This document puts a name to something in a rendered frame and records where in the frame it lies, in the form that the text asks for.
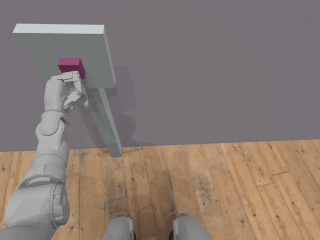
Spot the right robot thigh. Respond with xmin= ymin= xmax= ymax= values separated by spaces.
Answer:
xmin=173 ymin=216 xmax=212 ymax=240

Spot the button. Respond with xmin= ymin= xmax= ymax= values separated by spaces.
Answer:
xmin=58 ymin=58 xmax=86 ymax=79

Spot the robot left upper arm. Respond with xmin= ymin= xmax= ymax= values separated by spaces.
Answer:
xmin=0 ymin=183 xmax=70 ymax=240

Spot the robot thigh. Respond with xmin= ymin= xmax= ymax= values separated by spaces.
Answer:
xmin=101 ymin=216 xmax=134 ymax=240
xmin=173 ymin=216 xmax=212 ymax=240

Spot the left robot forearm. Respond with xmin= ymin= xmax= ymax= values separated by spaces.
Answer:
xmin=4 ymin=111 xmax=70 ymax=228

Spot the left robot thigh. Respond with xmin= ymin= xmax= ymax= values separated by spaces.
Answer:
xmin=101 ymin=216 xmax=134 ymax=240

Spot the robot left hand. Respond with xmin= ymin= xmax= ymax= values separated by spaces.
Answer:
xmin=44 ymin=71 xmax=90 ymax=117

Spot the panel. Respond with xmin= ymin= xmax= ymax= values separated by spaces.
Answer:
xmin=12 ymin=23 xmax=122 ymax=158

